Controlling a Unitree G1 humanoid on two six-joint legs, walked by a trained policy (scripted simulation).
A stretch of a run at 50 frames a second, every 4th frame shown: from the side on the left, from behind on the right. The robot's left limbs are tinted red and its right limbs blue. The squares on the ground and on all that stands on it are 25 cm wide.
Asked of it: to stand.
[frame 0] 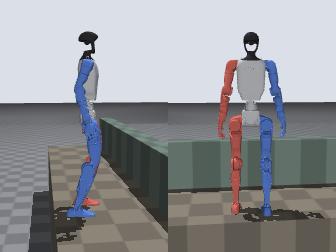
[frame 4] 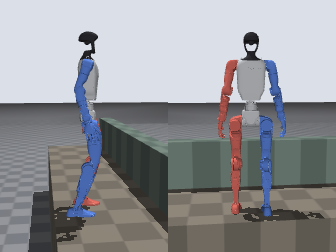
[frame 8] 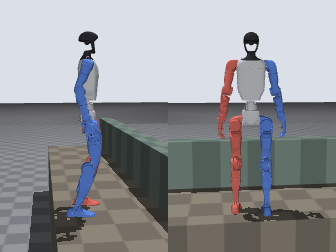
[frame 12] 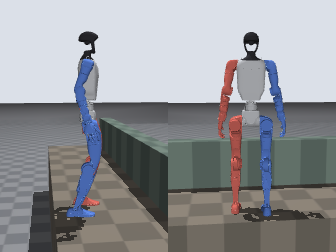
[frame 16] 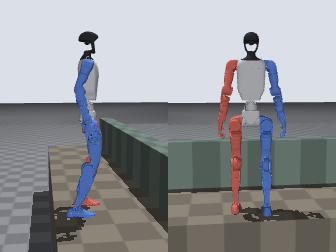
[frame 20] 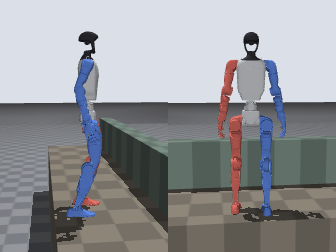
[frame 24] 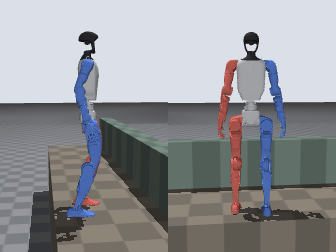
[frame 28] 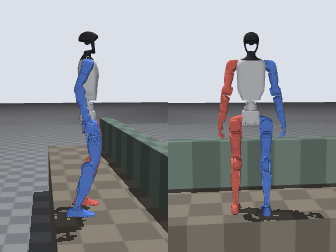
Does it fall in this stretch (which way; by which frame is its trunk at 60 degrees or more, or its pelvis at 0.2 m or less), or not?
no
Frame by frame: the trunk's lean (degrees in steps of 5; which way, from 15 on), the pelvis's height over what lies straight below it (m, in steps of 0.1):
0: 0, 0.8
4: 0, 0.8
8: 0, 0.8
12: 0, 0.8
16: 0, 0.8
20: 0, 0.8
24: 0, 0.8
28: 0, 0.8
